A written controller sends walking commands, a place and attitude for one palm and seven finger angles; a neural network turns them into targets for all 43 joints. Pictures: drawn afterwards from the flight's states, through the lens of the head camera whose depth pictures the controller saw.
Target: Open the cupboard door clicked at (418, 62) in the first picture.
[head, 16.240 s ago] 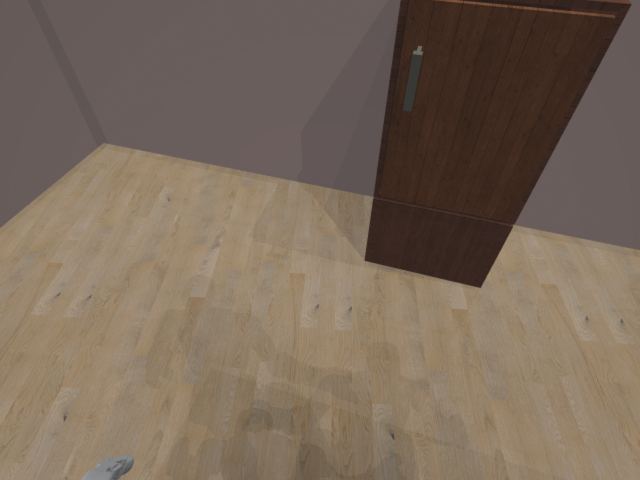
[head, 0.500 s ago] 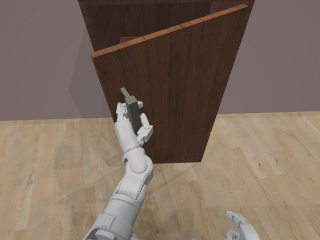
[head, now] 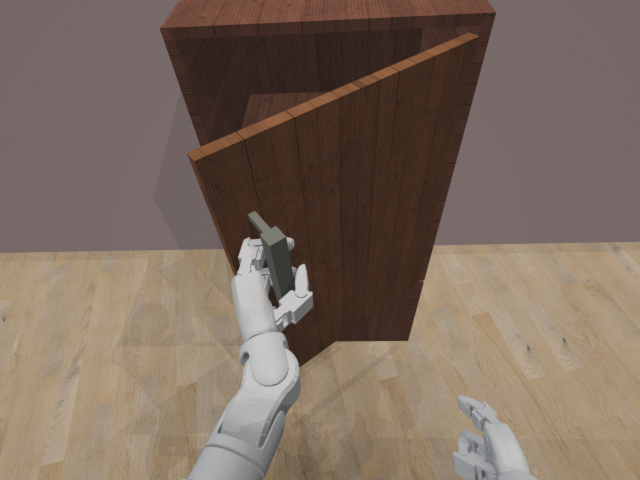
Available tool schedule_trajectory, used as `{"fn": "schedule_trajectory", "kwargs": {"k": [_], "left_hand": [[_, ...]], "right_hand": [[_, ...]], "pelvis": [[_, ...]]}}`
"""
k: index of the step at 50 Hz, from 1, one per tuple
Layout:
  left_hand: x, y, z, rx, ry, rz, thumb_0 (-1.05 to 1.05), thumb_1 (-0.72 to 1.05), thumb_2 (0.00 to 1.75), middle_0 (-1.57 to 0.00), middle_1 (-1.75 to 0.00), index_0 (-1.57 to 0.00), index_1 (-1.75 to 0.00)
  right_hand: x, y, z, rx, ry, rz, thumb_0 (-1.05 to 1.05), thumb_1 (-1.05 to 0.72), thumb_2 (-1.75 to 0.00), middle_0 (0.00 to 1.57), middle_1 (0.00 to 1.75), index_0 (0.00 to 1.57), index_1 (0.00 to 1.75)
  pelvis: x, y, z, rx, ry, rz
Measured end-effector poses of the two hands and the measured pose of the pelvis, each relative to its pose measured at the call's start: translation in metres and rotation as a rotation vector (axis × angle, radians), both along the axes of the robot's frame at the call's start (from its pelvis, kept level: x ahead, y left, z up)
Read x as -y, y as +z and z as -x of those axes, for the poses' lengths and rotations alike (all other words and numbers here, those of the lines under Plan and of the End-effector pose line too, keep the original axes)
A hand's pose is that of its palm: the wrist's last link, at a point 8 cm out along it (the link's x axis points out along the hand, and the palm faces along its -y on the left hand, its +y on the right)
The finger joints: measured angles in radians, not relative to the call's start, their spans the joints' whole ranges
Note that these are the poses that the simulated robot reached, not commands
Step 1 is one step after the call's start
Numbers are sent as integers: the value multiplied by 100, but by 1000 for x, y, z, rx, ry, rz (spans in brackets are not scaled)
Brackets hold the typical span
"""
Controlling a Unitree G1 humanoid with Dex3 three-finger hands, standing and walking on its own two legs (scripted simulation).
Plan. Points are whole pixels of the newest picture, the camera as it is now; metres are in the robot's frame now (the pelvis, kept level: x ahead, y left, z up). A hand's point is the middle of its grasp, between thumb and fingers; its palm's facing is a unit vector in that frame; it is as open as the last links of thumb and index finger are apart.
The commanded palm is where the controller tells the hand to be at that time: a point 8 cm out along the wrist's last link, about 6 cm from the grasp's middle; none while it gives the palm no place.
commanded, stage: open thumb and fingers to let go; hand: left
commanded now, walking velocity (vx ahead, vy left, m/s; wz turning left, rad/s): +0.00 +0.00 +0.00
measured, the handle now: (272, 262) +0.37 +0.08 +0.08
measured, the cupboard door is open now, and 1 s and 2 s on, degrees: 37 42 41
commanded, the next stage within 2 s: slide the hand sideways off the handle in 0.64 s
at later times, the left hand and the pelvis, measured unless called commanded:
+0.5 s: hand (290, 296) +0.33 +0.05 +0.07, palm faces +0.29 -0.96 -0.05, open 14.3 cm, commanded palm +0.28 +0.07 +0.07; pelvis -0.01 +0.02 -0.01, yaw -1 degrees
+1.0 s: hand (304, 337) +0.27 +0.03 +0.07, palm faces -0.17 -0.98 +0.02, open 16.4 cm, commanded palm +0.26 +0.08 +0.07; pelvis -0.02 +0.04 -0.01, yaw -1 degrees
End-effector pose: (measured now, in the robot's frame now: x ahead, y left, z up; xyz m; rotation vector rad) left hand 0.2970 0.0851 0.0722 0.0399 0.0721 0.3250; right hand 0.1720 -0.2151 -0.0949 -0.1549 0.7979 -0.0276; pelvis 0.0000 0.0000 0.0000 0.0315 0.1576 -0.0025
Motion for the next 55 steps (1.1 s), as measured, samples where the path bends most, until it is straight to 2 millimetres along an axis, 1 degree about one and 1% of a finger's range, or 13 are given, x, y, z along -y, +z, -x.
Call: {"fn": "schedule_trajectory", "kwargs": {"k": [5,11,14,17,22,27,33,35,39,44,47,51,55], "left_hand": [[-10,0,5,16,27,-5,0,39,68,-37,-128,-37,-130],[-14,-5,13,18,13,-16,1,6,54,-34,-125,-34,-126],[-12,-5,12,26,-11,-16,1,-12,46,-33,-123,-33,-124],[-9,-4,10,36,-31,-10,0,-27,40,-32,-120,-31,-121],[-12,-2,6,37,-28,-4,0,-41,34,-29,-108,-29,-109],[-11,-2,4,34,-42,-9,-1,-47,32,-26,-89,-26,-90],[-6,-2,2,33,-66,-11,-1,-49,31,-22,-62,-23,-64],[-6,-2,2,31,-72,-9,-1,-49,31,-23,-55,-23,-58],[-8,-2,4,30,-91,-15,-1,-50,30,-27,-48,-24,-55],[-13,-6,21,97,-384,-21,-1,-49,30,-22,-39,-14,-45],[-9,-7,31,110,-489,11,-1,-50,30,-18,-35,-12,-39],[1,-8,35,94,-492,73,-1,-50,30,-16,-32,-13,-34],[6,-6,34,101,-459,68,-1,-50,30,-16,-31,-15,-32]], "right_hand": [[-4,-3,2,-12,8,-12,1,-90,-89,20,30,20,30],[-8,-9,11,-33,2,-12,1,-90,-89,20,30,20,30],[-10,-12,17,-38,-8,-10,1,-90,-89,20,30,20,30],[-12,-14,22,-42,-17,-7,1,-90,-89,20,30,20,30],[-18,-14,28,-47,-26,-5,1,-90,-89,20,30,20,30],[-25,-12,30,-40,-20,-6,1,-90,-89,20,30,20,30],[-34,-12,28,-27,-7,-11,1,-90,-89,20,30,20,30],[-37,-12,28,-23,-4,-15,1,-90,-89,20,30,20,30],[-42,-12,27,-20,6,-23,1,-90,-89,20,30,20,30],[-40,-10,38,-19,-12,-18,1,-90,-89,20,30,20,30],[-37,-9,46,-11,-37,-13,1,-90,-89,20,30,20,30],[-35,-8,56,-13,-66,-7,1,-90,-89,20,30,20,30],[-35,-4,63,-19,-79,-2,1,-90,-89,20,30,20,30]], "pelvis": [[0,-1,-2,-6,5,1],[-6,-3,0,-6,11,9],[-9,-5,2,-9,8,12],[-13,-6,4,-11,4,13],[-20,-6,6,-10,-3,18],[-26,-7,9,-8,-7,24],[-32,-9,14,-10,-11,30],[-33,-10,15,-11,-12,31],[-35,-11,18,-9,-12,30],[-37,-11,20,-5,-6,27],[-41,-11,22,9,-8,33],[-46,-9,24,24,-21,31],[-47,-8,24,21,-39,22]]}}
